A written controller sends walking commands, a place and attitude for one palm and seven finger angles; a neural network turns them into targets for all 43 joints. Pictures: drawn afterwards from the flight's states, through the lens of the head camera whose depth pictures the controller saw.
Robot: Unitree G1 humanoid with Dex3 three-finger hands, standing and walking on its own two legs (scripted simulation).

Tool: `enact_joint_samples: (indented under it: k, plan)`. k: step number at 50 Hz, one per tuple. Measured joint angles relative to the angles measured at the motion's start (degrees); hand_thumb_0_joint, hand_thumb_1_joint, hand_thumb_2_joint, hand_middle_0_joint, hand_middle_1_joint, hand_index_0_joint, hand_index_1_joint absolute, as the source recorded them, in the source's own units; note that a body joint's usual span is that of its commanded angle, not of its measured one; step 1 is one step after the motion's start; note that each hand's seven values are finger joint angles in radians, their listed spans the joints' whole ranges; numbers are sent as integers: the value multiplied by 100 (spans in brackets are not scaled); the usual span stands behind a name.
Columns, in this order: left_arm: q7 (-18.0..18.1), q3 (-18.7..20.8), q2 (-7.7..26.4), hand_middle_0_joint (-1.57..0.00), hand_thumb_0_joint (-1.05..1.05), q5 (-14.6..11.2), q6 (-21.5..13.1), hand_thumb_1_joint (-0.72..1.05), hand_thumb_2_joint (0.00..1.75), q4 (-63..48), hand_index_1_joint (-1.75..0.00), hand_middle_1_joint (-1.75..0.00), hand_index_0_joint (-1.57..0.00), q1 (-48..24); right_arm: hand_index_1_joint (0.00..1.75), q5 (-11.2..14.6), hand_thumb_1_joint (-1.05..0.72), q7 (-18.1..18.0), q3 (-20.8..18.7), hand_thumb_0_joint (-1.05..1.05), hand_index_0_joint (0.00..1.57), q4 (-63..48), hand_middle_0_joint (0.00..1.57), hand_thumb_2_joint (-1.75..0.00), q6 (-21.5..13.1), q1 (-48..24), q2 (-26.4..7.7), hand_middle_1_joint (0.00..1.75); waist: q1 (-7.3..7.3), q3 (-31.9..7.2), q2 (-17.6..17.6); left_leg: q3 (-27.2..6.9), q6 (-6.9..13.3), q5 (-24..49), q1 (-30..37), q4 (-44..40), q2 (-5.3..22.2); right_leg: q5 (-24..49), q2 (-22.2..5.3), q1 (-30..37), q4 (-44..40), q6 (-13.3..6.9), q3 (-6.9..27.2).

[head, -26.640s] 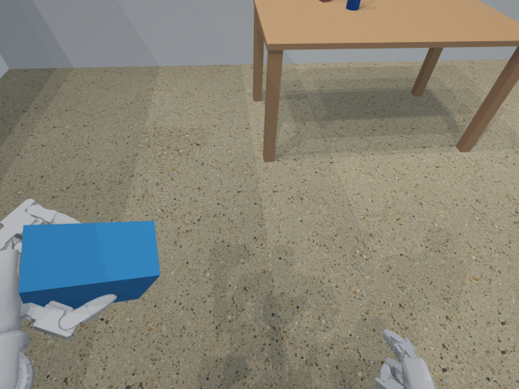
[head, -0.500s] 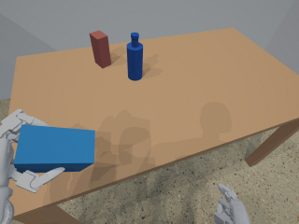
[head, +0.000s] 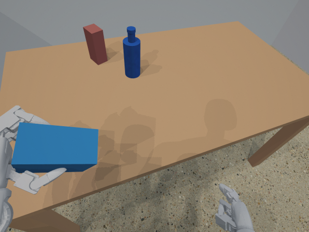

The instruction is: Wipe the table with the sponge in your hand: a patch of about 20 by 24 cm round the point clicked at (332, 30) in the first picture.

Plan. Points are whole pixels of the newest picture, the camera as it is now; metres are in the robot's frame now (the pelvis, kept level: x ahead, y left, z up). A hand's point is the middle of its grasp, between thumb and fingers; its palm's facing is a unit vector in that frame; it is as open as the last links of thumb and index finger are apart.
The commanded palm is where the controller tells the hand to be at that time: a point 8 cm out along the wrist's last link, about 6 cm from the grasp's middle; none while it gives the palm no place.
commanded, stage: shuffle to correct the standing spot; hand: left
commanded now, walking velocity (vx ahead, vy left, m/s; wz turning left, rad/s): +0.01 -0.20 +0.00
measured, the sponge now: (68, 151) +0.24 +0.20 +0.12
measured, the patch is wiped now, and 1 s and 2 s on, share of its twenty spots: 0.00 0.00 0.00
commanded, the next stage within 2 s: come to a stop and stand still in 0.34 s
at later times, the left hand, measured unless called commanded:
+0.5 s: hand (79, 153) +0.23 +0.17 +0.15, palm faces +0.29 -0.87 -0.40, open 10.6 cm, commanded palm +0.17 +0.21 +0.17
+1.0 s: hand (41, 151) +0.22 +0.23 +0.15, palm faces +0.38 -0.83 -0.41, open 10.6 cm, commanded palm +0.15 +0.25 +0.17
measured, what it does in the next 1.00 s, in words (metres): stands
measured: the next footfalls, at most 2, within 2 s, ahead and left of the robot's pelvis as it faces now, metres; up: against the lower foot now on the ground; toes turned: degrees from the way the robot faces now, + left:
none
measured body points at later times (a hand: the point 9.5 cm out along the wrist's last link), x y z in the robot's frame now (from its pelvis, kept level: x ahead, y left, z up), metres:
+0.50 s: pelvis +0.00 -0.07 -0.01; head +0.03 -0.06 +0.44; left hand +0.21 +0.21 +0.17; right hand +0.18 -0.31 -0.08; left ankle +0.03 +0.08 -0.74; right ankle -0.01 -0.10 -0.74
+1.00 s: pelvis -0.02 -0.02 +0.00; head +0.02 -0.03 +0.44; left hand +0.20 +0.28 +0.17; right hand +0.18 -0.26 -0.08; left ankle +0.03 +0.08 -0.74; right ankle -0.01 -0.10 -0.74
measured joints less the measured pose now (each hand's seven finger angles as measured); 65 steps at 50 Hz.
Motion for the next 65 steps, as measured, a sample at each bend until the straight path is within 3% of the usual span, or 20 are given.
enact_joint_samples:
  k: [19, 26, 33, 40, 42, 44, 46, 48, 53, 57, 61, 65]
  plan:
    - [-83, 9, -17, -68, -1, -199, 262, -53, 103, -53, -130, -130, -70, 251, 30, 75, -91, -84, -261, 1, 20, 37, 20, -90, 200, 39, -296, 30, -79, -152, 227, -167, -415, -328, -261, 614, 492, -152, 487, -108, 241, -447, -124]
    - [-59, 25, 6, -68, -1, -234, 258, -53, 103, -36, -130, -130, -70, 287, 30, 105, -91, -79, -284, 1, 20, 49, 20, -90, 286, 40, -318, 30, -176, -203, 263, -253, -329, -488, -349, 871, 598, -243, 607, -115, 346, -548, -195]
    - [59, -48, -117, -68, -1, -154, 235, -53, 103, 118, -130, -130, -70, 418, 30, 132, -91, -69, -202, 1, 20, 172, 20, -90, 338, 61, -354, 30, -142, -189, 294, -305, -193, -416, -138, 659, 543, -164, 584, 124, 90, -389, -176]
    - [102, -121, -136, -68, -1, -97, 220, -53, 103, 108, -130, -130, -70, 296, 30, 132, -91, -93, -166, 1, 20, 185, 20, -90, 340, -127, -350, 30, -13, -59, 371, -246, -291, -279, 51, 421, 427, -125, 460, 210, 63, -329, -125]
    - [-135, 45, 292, -69, -1, 203, 87, -53, 103, 455, -130, -130, -70, -436, 30, 64, -91, -98, -289, 1, 20, 149, 20, -90, 129, -31, -270, 30, 205, 29, 329, -163, -260, -131, -39, 448, 431, -62, 433, 159, 34, -235, -152]
    - [-90, 367, 554, -69, -1, 146, -145, -53, 103, 969, -130, -130, -70, -1006, 30, 71, -91, -17, -269, 1, 20, 147, 20, -90, 65, -115, -228, 30, 289, 133, 248, -90, -240, -44, -49, 349, 407, 2, 393, 51, 87, -202, -109]
    - [41, 582, 477, -69, -1, 39, -130, -53, 103, 1183, -130, -130, -70, -1114, 30, 105, -91, 86, -254, 1, 20, 32, 20, -90, 52, -192, -270, 30, 215, 198, 275, -3, -267, -57, -43, 277, 371, -4, 346, -66, 224, -191, -39]
    - [115, 512, 218, -68, -1, -10, -60, -53, 103, 1062, -130, -130, -69, -894, 30, 120, -91, 170, -275, 1, 20, -71, 20, -90, 34, -198, -340, 30, 107, 222, 346, 44, -222, -63, -88, 328, 308, -24, 277, -124, 304, -165, -2]
    - [-9, -344, -331, -68, -1, 64, -55, -53, 103, 287, -130, -130, -69, 216, 30, 81, -91, 159, -262, 1, 20, -62, 20, -90, 10, -33, -352, 30, -30, 145, 296, 124, -11, -104, -138, 447, 167, -25, 130, -149, 374, -50, 62]
    - [-58, -429, -106, -69, -1, 137, -99, -53, 103, 57, -130, -130, -70, 499, 30, 21, -91, -2, -159, 1, 20, 17, 20, -90, 14, 182, -197, 30, 8, 89, 20, 103, 107, -92, -148, 457, 55, -18, 22, -129, 373, 41, 32]
    - [73, -17, 161, -69, -1, 229, -125, -54, 103, 189, -129, -129, -70, -35, 30, 0, -91, -67, -65, 1, 20, 48, 20, -90, -92, 286, -106, 30, 146, 139, -126, 98, 240, -19, -158, 398, -83, -239, -92, -210, 543, 91, 43]
    - [208, 269, 104, -69, -1, 270, -179, -53, 103, 224, -129, -129, -70, -566, 30, -13, -91, 28, 0, 1, 20, 81, 20, -90, -255, 245, -52, 30, 192, 159, -116, 119, 353, 73, -168, 304, -251, -374, -200, -221, 663, 52, 159]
